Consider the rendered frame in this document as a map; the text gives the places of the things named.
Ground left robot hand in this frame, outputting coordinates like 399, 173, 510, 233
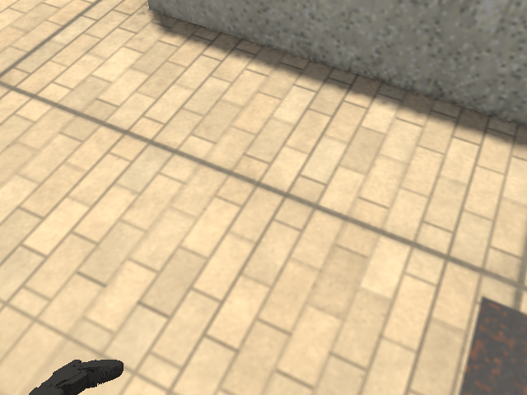
29, 360, 124, 395

